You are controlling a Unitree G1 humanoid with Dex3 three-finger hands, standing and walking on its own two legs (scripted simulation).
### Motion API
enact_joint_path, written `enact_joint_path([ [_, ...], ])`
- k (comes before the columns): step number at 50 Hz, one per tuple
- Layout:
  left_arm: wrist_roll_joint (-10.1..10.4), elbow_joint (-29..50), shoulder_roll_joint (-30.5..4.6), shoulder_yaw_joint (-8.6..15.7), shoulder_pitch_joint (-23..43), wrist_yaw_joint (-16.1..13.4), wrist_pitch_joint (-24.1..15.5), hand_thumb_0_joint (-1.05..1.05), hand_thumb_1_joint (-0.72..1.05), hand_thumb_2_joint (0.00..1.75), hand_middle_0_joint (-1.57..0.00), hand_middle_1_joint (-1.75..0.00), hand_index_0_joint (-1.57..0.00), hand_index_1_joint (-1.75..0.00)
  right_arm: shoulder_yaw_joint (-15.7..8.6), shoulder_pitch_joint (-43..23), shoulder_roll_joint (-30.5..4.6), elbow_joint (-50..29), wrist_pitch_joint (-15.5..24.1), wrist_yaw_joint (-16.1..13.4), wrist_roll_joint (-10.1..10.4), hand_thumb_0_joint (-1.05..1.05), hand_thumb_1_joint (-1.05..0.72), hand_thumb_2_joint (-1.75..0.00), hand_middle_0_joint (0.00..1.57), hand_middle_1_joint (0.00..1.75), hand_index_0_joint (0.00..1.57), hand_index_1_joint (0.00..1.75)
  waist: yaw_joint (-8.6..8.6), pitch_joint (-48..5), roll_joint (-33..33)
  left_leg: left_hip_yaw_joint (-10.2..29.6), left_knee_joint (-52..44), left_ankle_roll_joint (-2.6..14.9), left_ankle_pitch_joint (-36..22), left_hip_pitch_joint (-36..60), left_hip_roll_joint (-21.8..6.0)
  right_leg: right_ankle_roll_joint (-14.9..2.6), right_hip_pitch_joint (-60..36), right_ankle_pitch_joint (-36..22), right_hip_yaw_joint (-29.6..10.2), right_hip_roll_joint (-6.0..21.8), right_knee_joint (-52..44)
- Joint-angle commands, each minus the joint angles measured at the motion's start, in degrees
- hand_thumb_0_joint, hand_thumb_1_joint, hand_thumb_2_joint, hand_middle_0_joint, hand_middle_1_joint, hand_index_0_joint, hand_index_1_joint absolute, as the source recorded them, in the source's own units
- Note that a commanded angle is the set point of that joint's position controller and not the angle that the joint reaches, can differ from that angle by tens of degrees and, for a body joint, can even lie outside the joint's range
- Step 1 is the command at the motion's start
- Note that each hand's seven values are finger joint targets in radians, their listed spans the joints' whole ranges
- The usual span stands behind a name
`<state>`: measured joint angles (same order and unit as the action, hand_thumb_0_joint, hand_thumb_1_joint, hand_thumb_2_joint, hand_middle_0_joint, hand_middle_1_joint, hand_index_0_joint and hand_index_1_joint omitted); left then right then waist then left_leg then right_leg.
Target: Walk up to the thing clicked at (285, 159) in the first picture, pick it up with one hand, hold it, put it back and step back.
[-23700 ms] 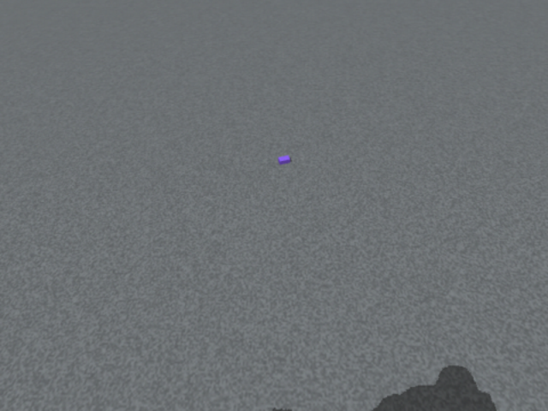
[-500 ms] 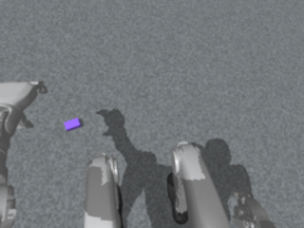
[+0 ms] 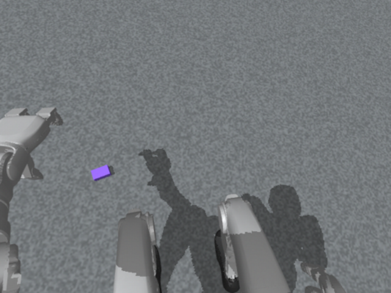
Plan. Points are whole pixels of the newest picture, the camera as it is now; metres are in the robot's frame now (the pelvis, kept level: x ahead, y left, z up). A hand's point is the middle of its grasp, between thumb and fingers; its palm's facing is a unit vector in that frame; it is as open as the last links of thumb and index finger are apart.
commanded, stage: go down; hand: left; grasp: from above
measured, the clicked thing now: (101, 172) +0.50 +0.29 -0.49
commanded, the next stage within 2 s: approach in 1.84 s
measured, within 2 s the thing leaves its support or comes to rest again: neither
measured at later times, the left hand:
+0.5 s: hand (24, 146) +0.44 +0.32 -0.05, palm faces -0.44 +0.01 -0.90, open 13.7 cm
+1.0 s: hand (18, 143) +0.44 +0.32 -0.03, palm faces -0.44 +0.01 -0.90, open 13.6 cm
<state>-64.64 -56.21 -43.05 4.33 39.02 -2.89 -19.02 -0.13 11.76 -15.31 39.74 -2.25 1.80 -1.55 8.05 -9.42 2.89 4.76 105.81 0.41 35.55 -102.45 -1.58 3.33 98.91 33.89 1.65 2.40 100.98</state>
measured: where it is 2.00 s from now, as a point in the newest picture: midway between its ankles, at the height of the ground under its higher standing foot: (191, 279)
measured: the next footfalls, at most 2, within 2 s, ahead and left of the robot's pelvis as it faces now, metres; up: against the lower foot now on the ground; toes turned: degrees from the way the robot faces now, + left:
none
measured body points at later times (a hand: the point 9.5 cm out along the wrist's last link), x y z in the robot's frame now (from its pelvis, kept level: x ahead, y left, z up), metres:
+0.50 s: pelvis +0.01 +0.00 +0.03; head +0.18 +0.05 +0.45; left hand +0.45 +0.31 +0.00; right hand +0.08 -0.27 -0.09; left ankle +0.08 +0.12 -0.47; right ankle +0.10 -0.15 -0.47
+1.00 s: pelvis +0.01 +0.01 +0.05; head +0.18 +0.04 +0.46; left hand +0.45 +0.31 +0.02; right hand +0.09 -0.27 -0.07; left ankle +0.08 +0.12 -0.47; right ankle +0.10 -0.15 -0.47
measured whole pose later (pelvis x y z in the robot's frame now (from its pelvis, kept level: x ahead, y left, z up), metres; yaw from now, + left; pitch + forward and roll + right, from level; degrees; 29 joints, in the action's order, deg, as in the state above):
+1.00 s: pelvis +0.01 +0.01 +0.05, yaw +0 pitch +31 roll -6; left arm -66.3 -59.7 -41.0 3.4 38.8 -6.4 -17.3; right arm -0.8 11.4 -14.3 41.2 -2.5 1.6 -1.2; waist 7.5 -9.6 2.7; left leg 4.1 96.4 0.8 34.6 -92.7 -2.2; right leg 3.3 89.2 32.3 1.8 2.0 90.9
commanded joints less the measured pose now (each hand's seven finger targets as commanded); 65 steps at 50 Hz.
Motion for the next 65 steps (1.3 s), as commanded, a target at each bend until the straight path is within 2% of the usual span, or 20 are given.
enact_joint_path([
  [1, 0.62, 7.76, -17.15, 4.52, 18.07, -3.42, 0.04, 0.0, -0.41, 0.87, -0.11, -1.0, -0.14, -0.97, -4.42, 7.59, -11.18, -2.34, 1.17, -0.85, 0.09, 0.0, -0.91, -0.9, 0.2, 0.3, 0.2, 0.3, 0.29, -31.31, 9.73, -0.25, -17.06, 0.69, -6.58, 27.98, 1.01, -4.65, -14.52, -7.18, 3.26, -2.66, -11.96],
  [3, 0.7, 6.71, -17.18, 5.04, 17.73, -3.95, 0.27, 0.0, -0.39, 0.86, -0.12, -0.99, -0.15, -0.96, -4.61, 7.59, -11.24, -2.1, 1.14, -0.77, 0.14, 0.0, -0.91, -0.9, 0.2, 0.3, 0.2, 0.3, 0.01, -31.35, 8.43, -0.2, -17.57, 0.73, -6.97, 28.61, 1.04, -4.63, -15.28, -7.18, 3.16, -2.5, -12.91],
  [5, 0.32, 7.29, -16.79, 4.12, 19.34, -4.39, 0.44, 0.0, -0.39, 0.85, -0.12, -1.0, -0.15, -0.97, -4.62, 7.19, -11.0, -2.2, 1.16, -0.67, 0.06, 0.0, -0.91, -0.9, 0.2, 0.3, 0.2, 0.3, 0.5, -30.82, 9.63, -0.75, -18.22, 0.86, -4.85, 28.66, 1.13, -4.59, -15.9, -6.0, 2.95, -2.57, -14.08],
  [8, 0.12, 6.4, -17.38, 4.64, 18.88, -4.89, 1.02, 0.0, -0.4, 0.86, -0.11, -1.01, -0.14, -0.98, -4.79, 6.99, -11.03, -1.93, 1.1, -0.67, 0.13, 0.0, -0.91, -0.9, 0.2, 0.3, 0.2, 0.3, 0.07, -31.81, 9.23, -0.71, -18.58, 0.78, -5.87, 29.76, 1.04, -4.6, -16.75, -6.45, 3.07, -2.64, -14.56],
  [12, -0.42, 6.04, -16.79, 3.75, 19.02, -5.01, 1.34, 0.0, -0.44, 0.89, -0.1, -1.02, -0.12, -0.99, -4.7, 7.16, -10.72, -1.69, 1.04, -0.73, 0.19, 0.0, -0.91, -0.9, 0.2, 0.3, 0.2, 0.3, 0.31, -31.64, 8.86, -1.29, -18.93, 0.84, -7.0, 30.36, 1.2, -4.64, -18.51, -7.11, 2.76, -2.71, -15.95],
  [17, -0.52, 5.23, -15.94, 3.64, 18.55, -5.63, 2.02, 0.0, -0.43, 0.88, -0.1, -1.01, -0.13, -0.98, -4.87, 6.76, -10.97, -1.42, 0.99, -0.82, 0.4, 0.0, -0.91, -0.9, 0.2, 0.3, 0.2, 0.3, -0.13, -30.45, 9.54, 0.67, -21.67, 0.24, -6.39, 32.61, 0.65, -4.76, -17.21, -6.63, 3.36, -2.69, -15.75],
  [20, -0.62, 5.79, -14.94, 2.52, 20.26, -5.56, 2.12, 0.0, -0.45, 0.89, -0.09, -1.03, -0.11, -1.0, -4.91, 7.31, -10.83, -1.18, 0.95, -0.89, 0.3, 0.0, -0.91, -0.9, 0.2, 0.3, 0.2, 0.3, 0.65, -30.75, 9.93, -0.34, -21.07, 0.48, -7.09, 32.52, 0.77, -4.78, -17.69, -7.07, 2.98, -2.83, -16.79],
  [24, -0.55, 5.78, -16.57, 3.95, 18.94, -5.5, 2.12, 0.0, -0.47, 0.91, -0.09, -1.02, -0.11, -1.0, -4.9, 7.21, -10.92, -1.24, 0.98, -0.9, 0.37, 0.0, -0.92, -0.9, 0.2, 0.3, 0.2, 0.3, -0.4, -31.94, 9.95, 0.06, -21.75, 0.33, -8.73, 33.59, 0.82, -4.91, -19.0, -7.95, 2.87, -2.8, -16.78],
  [28, -0.53, 5.55, -14.95, 2.76, 19.78, -5.4, 2.04, 0.0, -0.46, 0.9, -0.08, -1.03, -0.11, -1.0, -4.96, 7.25, -10.77, -1.11, 1.03, -0.88, 0.31, 0.0, -0.92, -0.9, 0.2, 0.3, 0.2, 0.3, 0.28, -31.59, 10.43, 0.73, -21.96, 0.15, -10.37, 35.47, 0.41, -4.91, -17.9, -8.96, 3.1, -2.87, -16.58],
  [30, -0.54, 6.38, -16.6, 4.02, 19.73, -5.6, 1.89, 0.0, -0.46, 0.9, -0.09, -1.02, -0.11, -1.0, -5.03, 7.54, -10.85, -1.14, 1.01, -0.89, 0.33, 0.0, -0.91, -0.9, 0.2, 0.3, 0.2, 0.3, -0.29, -32.68, 10.69, 0.47, -22.17, 0.2, -10.66, 35.6, 0.6, -4.94, -19.13, -9.06, 2.94, -2.88, -17.06],
  [32, -0.51, 5.47, -15.14, 3.28, 18.31, -5.49, 2.07, 0.0, -0.45, 0.89, -0.1, -1.01, -0.12, -0.99, -4.83, 7.43, -10.53, -1.24, 0.93, -0.83, 0.36, 0.0, -0.92, -0.9, 0.2, 0.3, 0.2, 0.3, -0.2, -31.18, 10.22, 0.55, -22.73, 0.18, -10.56, 35.58, 0.56, -4.94, -19.25, -8.9, 2.96, -2.92, -17.57],
  [39, -0.37, 5.46, -15.33, 3.72, 17.74, -5.74, 2.11, 0.0, -0.42, 0.87, -0.12, -1.0, -0.15, -0.97, -4.91, 7.37, -10.53, -1.32, 0.82, -1.08, 0.54, 0.0, -0.92, -0.9, 0.2, 0.3, 0.2, 0.3, -0.46, -30.61, 9.23, 0.77, -24.12, 0.24, -8.39, 36.06, 0.47, -4.87, -20.36, -7.48, 2.87, -3.06, -19.01],
  [43, -0.54, 6.42, -15.14, 3.32, 18.86, -5.74, 1.95, 0.0, -0.43, 0.88, -0.14, -0.96, -0.15, -0.95, -5.0, 7.71, -10.48, -0.97, 0.83, -1.12, 0.51, 0.0, -0.91, -0.9, 0.2, 0.3, 0.2, 0.3, -0.25, -32.43, 9.93, 0.54, -23.52, 0.23, -11.42, 37.75, 0.36, -4.97, -20.35, -9.24, 2.78, -3.2, -18.87],
  [45, -0.08, 5.34, -15.28, 3.73, 17.03, -5.73, 1.92, 0.0, -0.42, 0.87, -0.13, -0.97, -0.15, -0.95, -4.88, 7.43, -10.46, -1.1, 0.86, -1.13, 0.54, 0.0, -0.91, -0.9, 0.2, 0.3, 0.2, 0.3, -0.73, -30.63, 9.91, 1.07, -24.56, 0.05, -10.8, 37.36, 0.37, -4.97, -20.44, -8.69, 2.85, -3.09, -19.16],
  [47, -0.27, 6.04, -14.06, 2.87, 17.5, -5.74, 1.9, 0.0, -0.4, 0.86, -0.16, -0.95, -0.17, -0.94, -4.9, 7.56, -10.07, -1.3, 0.74, -1.1, 0.58, 0.0, -0.92, -0.9, 0.2, 0.3, 0.2, 0.3, -0.23, -30.46, 8.71, 0.22, -24.6, 0.33, -9.6, 36.81, 0.44, -4.93, -21.89, -8.35, 2.69, -3.22, -20.4],
  [48, -0.3, 5.45, -15.11, 3.62, 17.37, -5.9, 1.93, 0.0, -0.39, 0.85, -0.14, -0.97, -0.17, -0.95, -4.9, 7.34, -10.25, -1.28, 0.69, -1.12, 0.71, 0.0, -0.91, -0.9, 0.2, 0.3, 0.2, 0.3, -0.5, -30.25, 8.66, 0.47, -25.02, 0.24, -9.15, 36.91, 0.38, -4.9, -21.75, -7.97, 2.7, -3.23, -20.33],
  [51, -0.56, 5.03, -15.44, 4.26, 16.23, -6.39, 2.0, 0.0, -0.37, 0.83, -0.18, -0.93, -0.19, -0.91, -4.92, 7.23, -10.25, -1.25, 0.61, -0.98, 0.48, 0.0, -0.91, -0.9, 0.2, 0.3, 0.2, 0.3, -0.9, -30.83, 8.57, 0.06, -24.0, 0.38, -11.46, 36.63, 0.38, -4.99, -21.48, -9.15, 2.66, -3.26, -19.92],
  [54, -0.61, 3.73, -14.11, 3.01, 16.1, -6.58, 1.68, 0.0, -0.38, 0.83, -0.16, -0.95, -0.18, -0.92, -4.62, 6.88, -9.89, -1.38, 0.69, -0.91, 0.55, 0.0, -0.92, -0.9, 0.2, 0.3, 0.2, 0.3, -0.02, -28.65, 7.58, -0.51, -23.52, 0.58, -9.66, 34.66, 0.6, -4.9, -21.79, -8.49, 2.39, -3.3, -20.3],
  [64, -1.87, 5.79, -15.38, 4.22, 17.31, -8.01, 1.56, 0.0, -0.36, 0.83, -0.19, -0.92, -0.2, -0.9, -5.3, 7.75, -10.38, -1.46, 0.51, -0.42, 0.04, 0.0, -0.92, -0.9, 0.2, 0.3, 0.2, 0.3, -0.88, -33.23, 10.49, -0.08, -22.72, 0.19, -14.27, 37.86, 0.57, -5.0, -20.58, -10.83, 2.59, -3.29, -18.66],
  [65, -1.68, 7.52, -16.38, 5.13, 17.84, -8.19, 1.7, 0.0, -0.37, 0.83, -0.18, -0.92, -0.2, -0.9, -5.51, 7.92, -10.67, -1.53, 0.43, -0.4, 0.07, 0.0, -0.91, -0.9, 0.2, 0.3, 0.2, 0.3, -1.42, -34.73, 10.9, 0.11, -23.44, 0.11, -13.85, 38.96, 0.52, -5.0, -21.87, -10.69, 2.68, -3.3, -18.89],
])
